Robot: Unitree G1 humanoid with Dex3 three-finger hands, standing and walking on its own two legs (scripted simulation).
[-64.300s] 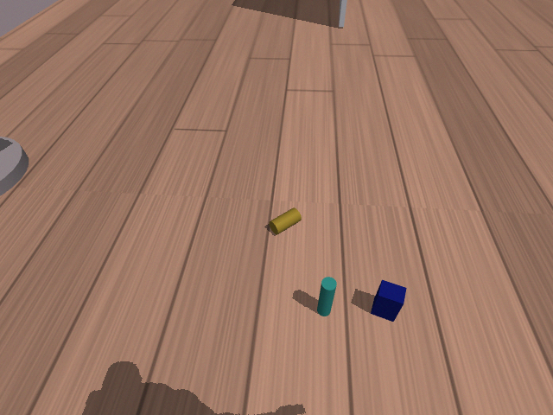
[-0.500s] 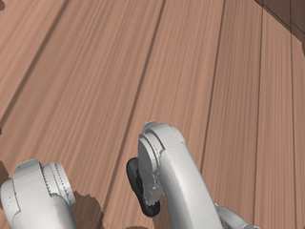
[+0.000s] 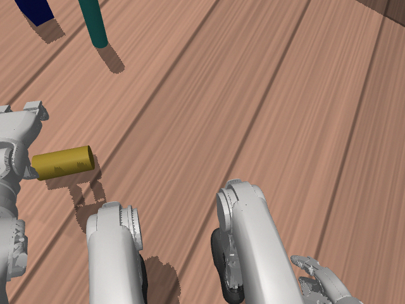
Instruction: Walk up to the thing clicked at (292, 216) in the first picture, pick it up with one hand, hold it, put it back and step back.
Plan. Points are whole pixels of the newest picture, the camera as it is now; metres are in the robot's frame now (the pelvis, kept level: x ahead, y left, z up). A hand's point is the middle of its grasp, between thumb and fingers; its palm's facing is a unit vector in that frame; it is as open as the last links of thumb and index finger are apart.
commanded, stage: withdraw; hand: left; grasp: from above
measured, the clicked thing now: (65, 162) +0.49 +0.29 -0.33
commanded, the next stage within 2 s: home in 0.24 s
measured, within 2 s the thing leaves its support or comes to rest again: neither
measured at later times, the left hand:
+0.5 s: hand (34, 145) +0.48 +0.31 -0.17, palm faces -0.32 -0.06 -0.95, open 13.0 cm
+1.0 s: hand out of the picture +0.32 +0.26 +0.04, palm faces -0.22 -0.72 -0.66, open 7.6 cm
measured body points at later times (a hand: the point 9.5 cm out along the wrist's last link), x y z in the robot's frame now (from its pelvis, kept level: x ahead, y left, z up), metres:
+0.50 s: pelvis +0.01 +0.00 -0.03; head +0.24 +0.07 +0.35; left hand +0.49 +0.31 -0.12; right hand +0.03 -0.27 -0.13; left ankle +0.09 +0.12 -0.33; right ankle +0.11 -0.14 -0.33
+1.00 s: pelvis +0.01 +0.00 +0.14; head +0.17 +0.05 +0.56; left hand +0.33 +0.30 +0.08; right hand +0.22 -0.25 +0.04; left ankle +0.08 +0.12 -0.33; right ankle +0.11 -0.14 -0.33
